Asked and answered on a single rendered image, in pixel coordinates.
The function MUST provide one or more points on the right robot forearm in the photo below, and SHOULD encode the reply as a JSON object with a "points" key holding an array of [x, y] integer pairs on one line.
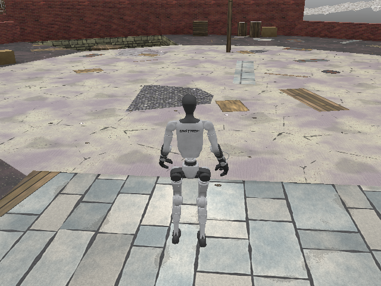
{"points": [[220, 157]]}

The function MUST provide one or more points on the robot right upper arm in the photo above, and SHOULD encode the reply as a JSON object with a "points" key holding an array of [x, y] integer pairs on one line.
{"points": [[208, 125]]}

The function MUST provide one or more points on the robot left upper arm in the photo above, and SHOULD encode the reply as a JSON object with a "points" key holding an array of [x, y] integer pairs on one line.
{"points": [[171, 126]]}

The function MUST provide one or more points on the left robot hand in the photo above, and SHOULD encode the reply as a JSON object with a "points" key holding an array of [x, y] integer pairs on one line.
{"points": [[163, 165]]}

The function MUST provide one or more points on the robot head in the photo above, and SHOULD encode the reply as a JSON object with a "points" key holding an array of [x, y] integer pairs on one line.
{"points": [[189, 105]]}

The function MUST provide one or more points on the left robot forearm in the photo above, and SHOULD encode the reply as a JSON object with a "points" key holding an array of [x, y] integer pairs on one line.
{"points": [[163, 155]]}

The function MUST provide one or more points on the robot left shin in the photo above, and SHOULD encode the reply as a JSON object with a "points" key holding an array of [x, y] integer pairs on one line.
{"points": [[176, 212]]}

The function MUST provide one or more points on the right robot hand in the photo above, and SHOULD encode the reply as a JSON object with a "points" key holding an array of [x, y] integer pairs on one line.
{"points": [[225, 168]]}

